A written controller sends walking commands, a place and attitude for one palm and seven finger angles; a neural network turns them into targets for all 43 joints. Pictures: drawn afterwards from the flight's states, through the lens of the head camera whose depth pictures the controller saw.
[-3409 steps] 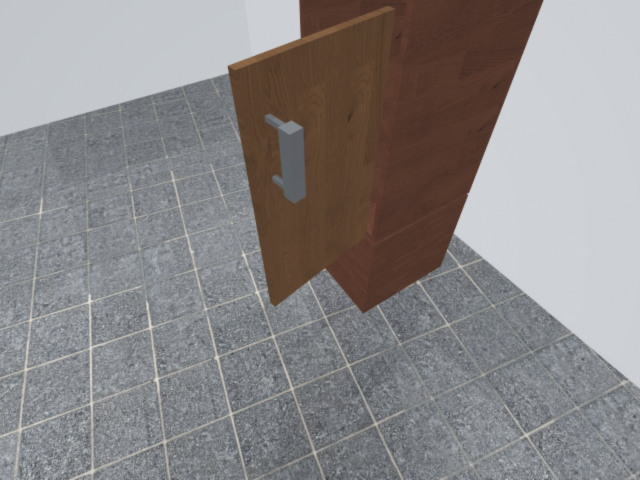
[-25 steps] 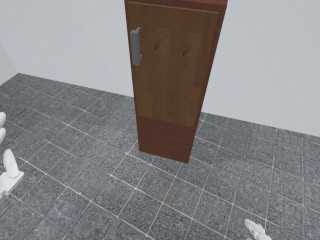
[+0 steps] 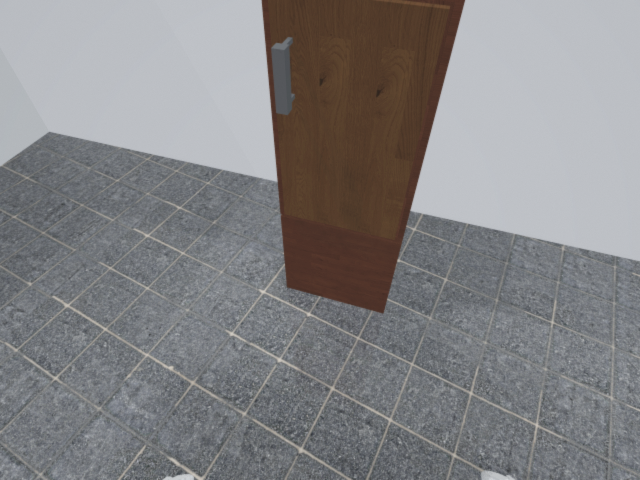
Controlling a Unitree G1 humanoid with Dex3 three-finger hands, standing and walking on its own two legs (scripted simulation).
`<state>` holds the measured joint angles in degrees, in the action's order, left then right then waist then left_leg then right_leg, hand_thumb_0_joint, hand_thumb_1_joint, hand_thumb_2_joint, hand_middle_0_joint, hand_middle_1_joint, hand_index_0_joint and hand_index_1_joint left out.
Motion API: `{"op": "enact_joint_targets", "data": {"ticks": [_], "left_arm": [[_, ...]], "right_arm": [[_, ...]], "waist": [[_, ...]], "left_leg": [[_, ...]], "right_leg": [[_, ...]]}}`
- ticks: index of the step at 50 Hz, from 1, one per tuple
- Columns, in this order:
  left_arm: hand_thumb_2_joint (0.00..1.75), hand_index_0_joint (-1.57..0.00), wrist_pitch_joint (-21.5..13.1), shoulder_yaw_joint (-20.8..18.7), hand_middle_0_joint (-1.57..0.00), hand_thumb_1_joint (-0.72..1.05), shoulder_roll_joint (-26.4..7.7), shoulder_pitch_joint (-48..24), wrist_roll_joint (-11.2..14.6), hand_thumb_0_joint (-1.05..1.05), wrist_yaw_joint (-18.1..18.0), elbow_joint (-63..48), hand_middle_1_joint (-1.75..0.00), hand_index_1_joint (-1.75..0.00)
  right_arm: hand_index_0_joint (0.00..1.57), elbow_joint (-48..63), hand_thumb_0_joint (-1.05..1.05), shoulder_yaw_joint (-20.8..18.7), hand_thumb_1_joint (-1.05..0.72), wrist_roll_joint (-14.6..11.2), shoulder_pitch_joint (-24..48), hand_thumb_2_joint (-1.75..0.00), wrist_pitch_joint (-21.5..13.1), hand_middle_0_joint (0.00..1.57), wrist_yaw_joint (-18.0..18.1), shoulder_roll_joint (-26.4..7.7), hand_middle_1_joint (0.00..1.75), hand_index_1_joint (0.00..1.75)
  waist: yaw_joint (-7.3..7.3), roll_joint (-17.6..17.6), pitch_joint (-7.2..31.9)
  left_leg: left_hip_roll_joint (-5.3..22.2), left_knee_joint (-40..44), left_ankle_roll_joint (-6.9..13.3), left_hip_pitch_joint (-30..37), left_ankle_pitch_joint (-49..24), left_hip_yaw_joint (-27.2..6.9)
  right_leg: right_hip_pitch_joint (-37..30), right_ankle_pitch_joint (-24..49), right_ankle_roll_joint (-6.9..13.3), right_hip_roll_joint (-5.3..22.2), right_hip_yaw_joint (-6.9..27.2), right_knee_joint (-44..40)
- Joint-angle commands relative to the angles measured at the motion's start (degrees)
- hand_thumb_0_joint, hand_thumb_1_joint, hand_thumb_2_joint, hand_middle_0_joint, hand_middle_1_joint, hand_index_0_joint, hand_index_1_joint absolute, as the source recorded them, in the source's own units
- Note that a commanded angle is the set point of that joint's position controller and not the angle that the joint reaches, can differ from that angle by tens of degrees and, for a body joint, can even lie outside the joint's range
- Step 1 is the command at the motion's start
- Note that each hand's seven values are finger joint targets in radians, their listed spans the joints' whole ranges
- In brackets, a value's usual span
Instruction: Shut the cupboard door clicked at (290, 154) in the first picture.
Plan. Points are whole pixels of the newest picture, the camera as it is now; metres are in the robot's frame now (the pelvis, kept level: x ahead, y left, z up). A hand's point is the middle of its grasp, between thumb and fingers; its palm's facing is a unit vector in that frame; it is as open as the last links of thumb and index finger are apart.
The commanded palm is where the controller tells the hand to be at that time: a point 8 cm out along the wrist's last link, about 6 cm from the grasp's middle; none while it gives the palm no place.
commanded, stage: let the arm hang, fingers relaxed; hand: left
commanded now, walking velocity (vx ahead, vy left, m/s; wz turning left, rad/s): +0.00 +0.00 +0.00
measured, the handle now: (286, 75) +0.84 +0.09 +0.10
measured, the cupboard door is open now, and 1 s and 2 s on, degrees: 0 0 0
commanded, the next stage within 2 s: look to check the result in 0.82 s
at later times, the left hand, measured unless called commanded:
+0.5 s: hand out of the picture -0.05 +0.18 -0.17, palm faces +0.02 -0.98 -0.20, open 7.3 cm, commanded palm none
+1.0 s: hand out of the picture -0.04 +0.18 -0.17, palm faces +0.03 -0.98 -0.18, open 7.3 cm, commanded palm none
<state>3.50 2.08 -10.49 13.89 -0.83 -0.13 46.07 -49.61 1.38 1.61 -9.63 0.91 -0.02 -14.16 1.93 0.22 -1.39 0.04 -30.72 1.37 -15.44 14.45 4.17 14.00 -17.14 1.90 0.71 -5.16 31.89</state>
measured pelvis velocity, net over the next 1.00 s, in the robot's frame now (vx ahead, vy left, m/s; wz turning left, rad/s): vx -0.01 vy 0.02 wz -0.01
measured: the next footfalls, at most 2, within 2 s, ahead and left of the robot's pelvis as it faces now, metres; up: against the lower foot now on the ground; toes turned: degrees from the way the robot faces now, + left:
none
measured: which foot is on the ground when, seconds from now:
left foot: down 0.00-1.00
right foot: down 0.00-1.00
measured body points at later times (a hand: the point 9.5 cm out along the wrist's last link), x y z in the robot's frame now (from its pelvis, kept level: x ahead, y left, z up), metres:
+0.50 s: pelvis -0.01 +0.01 +0.01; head -0.02 +0.01 +0.46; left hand -0.05 +0.24 -0.15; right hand -0.05 -0.19 -0.16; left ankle +0.02 +0.10 -0.73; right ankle +0.00 -0.09 -0.73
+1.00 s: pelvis -0.01 +0.02 +0.01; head -0.01 +0.02 +0.46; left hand -0.04 +0.23 -0.15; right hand -0.04 -0.20 -0.15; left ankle +0.02 +0.10 -0.73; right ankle +0.00 -0.09 -0.73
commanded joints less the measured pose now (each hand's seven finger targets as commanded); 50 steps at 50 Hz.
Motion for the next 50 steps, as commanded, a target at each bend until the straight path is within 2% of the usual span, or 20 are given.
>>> {"op": "enact_joint_targets", "data": {"ticks": [1, 2, 3, 5, 8, 14, 17, 20, 23, 31, 34, 38, 40, 50], "left_arm": [[0.90, -0.20, -3.50, -3.76, -0.20, 0.90, -9.78, 1.27, 0.04, 0.00, -1.00, 3.28, -0.30, -0.30], [0.90, -0.20, -3.69, -4.51, -0.20, 0.90, -7.40, 2.56, -0.16, 0.00, -1.14, 5.01, -0.30, -0.30], [0.90, -0.20, -3.63, -4.51, -0.20, 0.90, -7.09, 2.77, -0.06, 0.00, -1.20, 6.53, -0.30, -0.30], [0.90, -0.20, -3.79, -4.19, -0.20, 0.90, -7.06, 3.48, 0.14, 0.00, -1.12, 9.53, -0.30, -0.30], [0.90, -0.20, -3.93, -3.80, -0.20, 0.90, -6.51, 4.18, 0.30, 0.00, -1.17, 13.09, -0.30, -0.30], [0.90, -0.20, -3.93, -3.35, -0.20, 0.90, -4.99, 6.66, 0.36, 0.00, -1.49, 17.57, -0.30, -0.30], [0.90, -0.20, -3.76, -3.32, -0.20, 0.90, -4.29, 7.86, 0.31, 0.00, -1.68, 18.57, -0.30, -0.30], [0.90, -0.20, -3.78, -3.23, -0.20, 0.90, -3.65, 8.69, 0.22, 0.00, -1.82, 18.98, -0.30, -0.30], [0.90, -0.20, -3.66, -3.26, -0.20, 0.90, -2.80, 9.16, 0.14, 0.00, -1.96, 19.17, -0.30, -0.30], [0.90, -0.20, -3.72, -3.54, -0.20, 0.90, -1.76, 10.09, -0.21, 0.00, -2.12, 18.74, -0.30, -0.30], [0.90, -0.20, -3.83, -3.63, -0.20, 0.90, -1.26, 9.95, -0.16, 0.00, -2.06, 18.52, -0.30, -0.30], [0.90, -0.20, -4.00, -3.57, -0.20, 0.90, -1.25, 9.78, -0.16, 0.00, -2.03, 18.46, -0.30, -0.30], [0.90, -0.20, -4.08, -3.58, -0.20, 0.90, -1.31, 9.75, -0.09, 0.00, -1.99, 18.43, -0.30, -0.30], [0.90, -0.20, -4.31, -3.66, -0.20, 0.90, -2.66, 8.88, -0.04, 0.00, -1.92, 18.55, -0.30, -0.30]], "right_arm": [[0.20, -1.70, 0.00, -1.36, -0.90, -0.25, -0.90, -0.90, -0.56, 0.20, 0.79, -5.08, 0.30, 0.30], [0.20, -2.92, 0.00, -1.73, -0.90, 0.02, -1.96, -0.90, -0.64, 0.20, 1.06, -3.51, 0.30, 0.30], [0.20, -4.03, 0.00, -1.73, -0.90, 0.06, -3.14, -0.90, -0.54, 0.20, 1.20, -2.99, 0.30, 0.30], [0.20, -6.21, 0.00, -1.79, -0.90, -0.17, -4.79, -0.90, -0.59, 0.20, 1.40, -2.45, 0.30, 0.30], [0.20, -8.74, 0.00, -1.91, -0.90, -0.52, -7.58, -0.90, -0.65, 0.20, 1.70, -2.03, 0.30, 0.30], [0.20, -12.27, 0.00, -1.95, -0.90, -0.70, -11.69, -0.90, -0.67, 0.20, 2.08, -0.88, 0.30, 0.30], [0.20, -13.28, 0.00, -1.92, -0.90, -0.64, -12.66, -0.90, -0.54, 0.20, 2.10, 0.15, 0.30, 0.30], [0.20, -13.71, 0.00, -1.89, -0.90, -0.64, -13.59, -0.90, -0.59, 0.20, 2.13, 0.74, 0.30, 0.30], [0.20, -14.15, 0.00, -1.84, -0.90, -0.60, -13.86, -0.90, -0.65, 0.20, 2.18, 1.57, 0.30, 0.30], [0.20, -13.60, 0.00, -2.17, -0.90, -0.65, -14.19, -0.90, -0.80, 0.20, 2.22, 2.16, 0.30, 0.30], [0.20, -13.44, 0.00, -2.21, -0.90, -0.50, -14.10, -0.90, -1.00, 0.20, 2.26, 2.40, 0.30, 0.30], [0.20, -13.29, 0.00, -2.20, -0.90, -0.57, -14.03, -0.90, -0.97, 0.20, 2.24, 2.37, 0.30, 0.30], [0.20, -13.16, 0.00, -2.27, -0.90, -0.59, -13.72, -0.90, -1.08, 0.20, 2.27, 2.19, 0.30, 0.30], [0.20, -13.30, 0.00, -2.31, -0.90, -0.75, -12.74, -0.90, -1.21, 0.20, 2.25, 0.83, 0.30, 0.30]], "waist": [[-1.76, -4.69, 1.54], [-1.80, -6.53, 2.56], [-1.69, -8.40, 2.23], [-1.76, -8.86, 1.68], [-1.63, -3.81, 0.25], [-1.48, 1.21, -3.10], [-1.48, 0.64, -4.04], [-1.41, 1.61, -4.40], [-1.52, -0.09, -5.51], [-1.67, -1.23, -7.18], [-1.62, -1.28, -5.88], [-1.42, -0.53, -6.06], [-1.39, -1.41, -5.39], [-1.30, -0.28, -4.51]], "left_leg": [[5.28, 9.07, 0.06, 2.18, -5.32, -7.48], [5.28, 9.29, 0.19, 2.34, -4.13, -7.13], [5.26, 10.11, 0.23, 1.82, -2.03, -7.29], [5.46, 11.20, 0.19, 1.37, -0.89, -7.22], [6.02, 11.98, 0.37, 1.88, -1.45, -7.58], [6.07, 13.43, 0.79, 2.31, 0.07, -7.19], [5.92, 13.77, 0.95, 2.10, 1.62, -6.96], [5.81, 13.83, 1.08, 2.06, 1.42, -6.87], [5.92, 14.65, 1.16, 1.10, 2.84, -7.31], [5.92, 15.75, 1.17, -1.19, 5.90, -7.92], [5.85, 15.76, 1.19, -0.83, 5.21, -7.99], [5.73, 15.16, 1.16, -0.30, 4.20, -7.78], [5.64, 14.89, 1.09, 0.67, 2.99, -7.52], [5.98, 14.89, 1.13, 2.40, 0.64, -7.46]], "right_leg": [[-2.67, 3.39, 1.19, 5.62, 9.10, -12.17], [-3.60, 3.83, 1.47, 5.84, 8.87, -13.16], [-4.20, 3.12, 1.70, 5.73, 8.78, -13.60], [-4.93, 3.65, 1.81, 5.65, 8.50, -14.29], [-4.78, 3.60, 1.62, 5.52, 7.77, -15.13], [-2.61, 1.04, 1.37, 5.31, 7.64, -16.01], [-1.22, -0.83, 1.24, 5.21, 7.58, -16.02], [-0.61, -0.38, 1.08, 5.13, 7.69, -15.52], [0.03, -0.20, 0.92, 4.73, 7.49, -14.81], [0.70, 0.36, 0.63, 4.15, 7.09, -13.99], [0.08, 1.24, 0.61, 4.38, 7.03, -13.68], [0.57, 1.19, 0.61, 4.48, 7.35, -14.10], [0.47, 2.02, 0.64, 4.59, 7.38, -14.12], [-0.52, 3.26, 0.63, 4.91, 7.37, -14.53]]}}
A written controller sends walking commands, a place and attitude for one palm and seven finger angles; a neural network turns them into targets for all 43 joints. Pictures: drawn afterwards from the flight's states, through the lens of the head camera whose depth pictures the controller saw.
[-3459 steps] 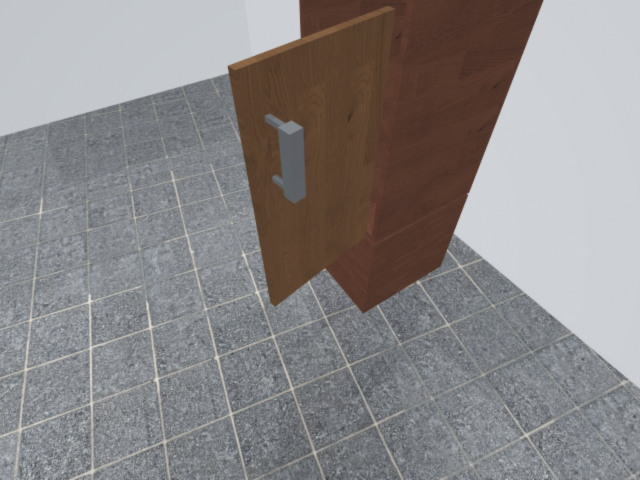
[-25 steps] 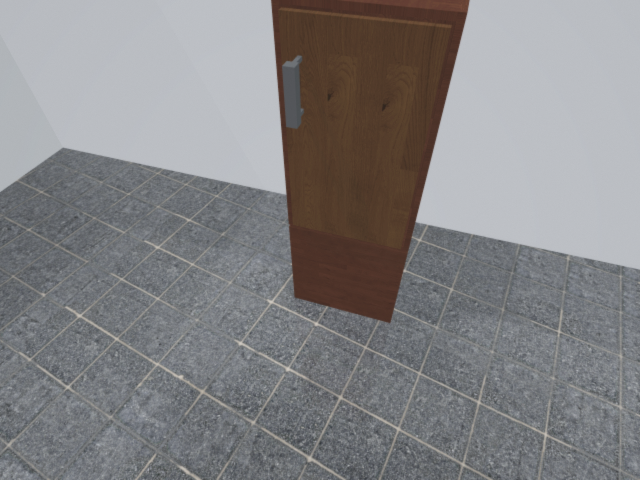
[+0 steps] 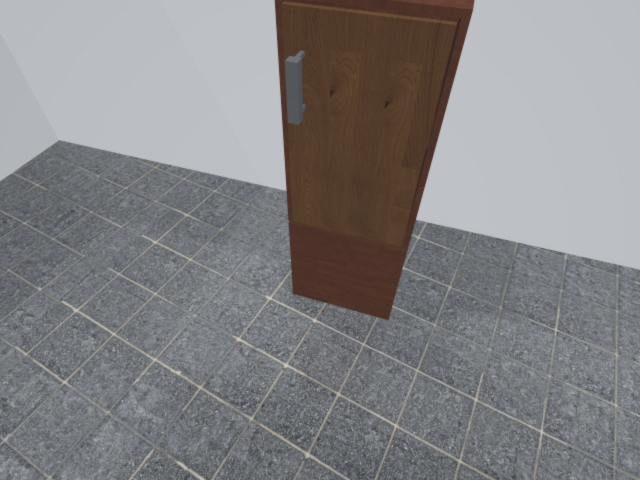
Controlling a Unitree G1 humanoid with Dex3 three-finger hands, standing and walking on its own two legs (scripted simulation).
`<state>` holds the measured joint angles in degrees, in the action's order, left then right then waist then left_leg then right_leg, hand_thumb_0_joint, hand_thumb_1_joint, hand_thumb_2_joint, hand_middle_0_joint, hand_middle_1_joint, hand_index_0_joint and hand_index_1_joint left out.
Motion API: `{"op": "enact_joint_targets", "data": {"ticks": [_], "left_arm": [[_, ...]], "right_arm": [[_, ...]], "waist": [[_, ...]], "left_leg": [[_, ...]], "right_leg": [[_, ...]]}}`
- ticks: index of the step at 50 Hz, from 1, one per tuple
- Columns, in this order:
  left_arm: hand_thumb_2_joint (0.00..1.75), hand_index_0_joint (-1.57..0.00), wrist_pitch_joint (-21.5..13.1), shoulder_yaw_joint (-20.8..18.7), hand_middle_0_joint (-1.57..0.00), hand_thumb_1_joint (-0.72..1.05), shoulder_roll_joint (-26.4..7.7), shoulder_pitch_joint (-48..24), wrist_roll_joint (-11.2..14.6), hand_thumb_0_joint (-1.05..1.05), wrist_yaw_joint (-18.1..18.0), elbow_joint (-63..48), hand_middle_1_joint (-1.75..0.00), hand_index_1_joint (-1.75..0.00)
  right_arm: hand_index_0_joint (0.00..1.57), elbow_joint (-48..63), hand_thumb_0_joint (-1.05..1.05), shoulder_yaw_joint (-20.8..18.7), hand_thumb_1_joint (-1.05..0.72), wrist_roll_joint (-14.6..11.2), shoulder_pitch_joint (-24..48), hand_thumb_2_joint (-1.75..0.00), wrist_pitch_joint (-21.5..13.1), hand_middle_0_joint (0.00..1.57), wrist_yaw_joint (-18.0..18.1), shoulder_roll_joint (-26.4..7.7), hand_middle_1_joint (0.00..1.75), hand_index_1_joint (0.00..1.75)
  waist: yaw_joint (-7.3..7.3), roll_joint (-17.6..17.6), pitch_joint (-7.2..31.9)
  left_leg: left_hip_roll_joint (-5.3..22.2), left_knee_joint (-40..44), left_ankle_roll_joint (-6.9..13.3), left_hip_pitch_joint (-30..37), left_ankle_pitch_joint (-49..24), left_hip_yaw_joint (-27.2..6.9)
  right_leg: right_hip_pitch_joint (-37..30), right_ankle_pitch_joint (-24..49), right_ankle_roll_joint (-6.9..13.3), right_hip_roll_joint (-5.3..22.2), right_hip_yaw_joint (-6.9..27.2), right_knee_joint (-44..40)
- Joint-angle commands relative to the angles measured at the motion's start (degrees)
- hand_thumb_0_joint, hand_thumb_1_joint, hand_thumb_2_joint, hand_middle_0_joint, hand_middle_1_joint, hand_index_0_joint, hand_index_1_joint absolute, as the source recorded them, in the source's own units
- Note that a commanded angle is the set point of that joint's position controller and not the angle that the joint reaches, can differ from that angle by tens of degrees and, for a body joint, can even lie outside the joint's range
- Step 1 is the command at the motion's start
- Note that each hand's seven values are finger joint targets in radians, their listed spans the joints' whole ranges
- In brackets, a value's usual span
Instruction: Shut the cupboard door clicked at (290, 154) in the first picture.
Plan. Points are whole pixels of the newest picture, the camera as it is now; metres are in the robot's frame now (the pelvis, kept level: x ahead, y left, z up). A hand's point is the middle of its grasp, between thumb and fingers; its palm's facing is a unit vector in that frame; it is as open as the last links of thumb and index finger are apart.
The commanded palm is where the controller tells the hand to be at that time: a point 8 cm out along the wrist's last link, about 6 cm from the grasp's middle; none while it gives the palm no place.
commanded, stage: look to check the result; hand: left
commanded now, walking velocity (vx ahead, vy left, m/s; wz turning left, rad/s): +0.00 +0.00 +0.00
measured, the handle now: (298, 87) +0.85 +0.09 +0.09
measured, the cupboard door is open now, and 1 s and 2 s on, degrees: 0 0 0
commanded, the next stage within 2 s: stand and wait in 0.44 s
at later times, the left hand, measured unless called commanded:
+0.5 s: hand out of the picture +0.01 +0.17 -0.17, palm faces +0.02 -0.98 -0.20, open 7.3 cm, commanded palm none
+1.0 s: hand out of the picture +0.02 +0.18 -0.17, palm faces +0.02 -0.98 -0.21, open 7.3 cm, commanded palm none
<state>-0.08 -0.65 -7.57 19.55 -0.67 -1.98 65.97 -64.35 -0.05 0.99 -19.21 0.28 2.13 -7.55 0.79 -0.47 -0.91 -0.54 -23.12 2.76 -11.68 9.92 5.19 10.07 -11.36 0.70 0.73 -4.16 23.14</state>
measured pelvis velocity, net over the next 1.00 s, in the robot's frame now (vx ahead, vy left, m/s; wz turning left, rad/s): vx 0.03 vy -0.01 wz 0.00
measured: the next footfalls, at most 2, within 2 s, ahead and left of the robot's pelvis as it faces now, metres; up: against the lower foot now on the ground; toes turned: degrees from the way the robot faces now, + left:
none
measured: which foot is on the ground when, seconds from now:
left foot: down 0.00-1.00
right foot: down 0.00-1.00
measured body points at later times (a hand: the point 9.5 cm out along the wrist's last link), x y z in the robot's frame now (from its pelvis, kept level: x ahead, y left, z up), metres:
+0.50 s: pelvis +0.01 +0.00 +0.00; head +0.01 +0.00 +0.45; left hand +0.01 +0.23 -0.16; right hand +0.01 -0.23 -0.16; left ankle +0.03 +0.09 -0.74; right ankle +0.01 -0.11 -0.74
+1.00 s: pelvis +0.03 -0.01 +0.00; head +0.03 -0.01 +0.45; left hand +0.02 +0.23 -0.15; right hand +0.03 -0.24 -0.16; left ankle +0.03 +0.09 -0.74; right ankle +0.01 -0.11 -0.74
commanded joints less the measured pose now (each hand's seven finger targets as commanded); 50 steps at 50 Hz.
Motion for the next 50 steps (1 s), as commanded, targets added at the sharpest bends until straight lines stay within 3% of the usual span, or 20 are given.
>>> {"op": "enact_joint_targets", "data": {"ticks": [1, 8, 16, 50], "left_arm": [[0.90, -0.20, -0.80, -0.98, -0.20, 0.90, -6.10, 3.42, -0.22, 0.00, -0.08, -1.41, -0.30, -0.30], [0.90, -0.20, -0.61, -0.91, -0.20, 0.90, -6.58, 2.19, -0.18, 0.00, 0.03, -1.30, -0.30, -0.30], [0.90, -0.20, -0.96, -0.95, -0.20, 0.90, -7.85, 1.12, -0.13, 0.00, 0.05, -1.47, -0.30, -0.30], [0.90, -0.20, -1.19, -0.79, -0.20, 0.90, -9.56, -1.31, 0.02, 0.00, 0.24, -0.98, -0.30, -0.30]], "right_arm": [[0.20, 1.71, 0.00, -0.99, -0.90, -0.26, -2.87, -0.90, -0.58, 0.20, 0.06, -6.32, 0.30, 0.30], [0.20, 1.37, 0.00, -0.93, -0.90, -0.11, -2.19, -0.90, -0.47, 0.20, -0.01, -6.68, 0.30, 0.30], [0.20, 1.53, 0.00, -0.93, -0.90, -0.31, -0.53, -0.90, -0.81, 0.20, -0.03, -7.91, 0.30, 0.30], [0.20, 0.56, 0.00, -0.62, -0.90, -0.33, 2.42, -0.90, -1.09, 0.20, 0.07, -9.79, 0.30, 0.30]], "waist": [[-0.31, 0.70, -4.91], [-0.16, 0.09, -5.34], [-0.33, 0.58, -3.89], [-0.38, 0.53, -3.20]], "left_leg": [[6.56, 6.88, -0.20, -0.80, 4.49, -8.32], [6.65, 7.78, -0.35, -1.11, 6.26, -8.62], [6.74, 6.86, -0.43, 1.31, 0.59, -8.05], [7.04, 7.30, -0.67, 4.03, -4.43, -8.03]], "right_leg": [[3.60, -2.51, 1.90, 4.91, 6.34, -6.00], [3.35, -3.76, 1.79, 4.97, 6.26, -6.22], [2.01, -0.26, 1.83, 5.26, 6.34, -6.48], [-1.16, 3.25, 1.75, 5.92, 6.30, -7.93]]}}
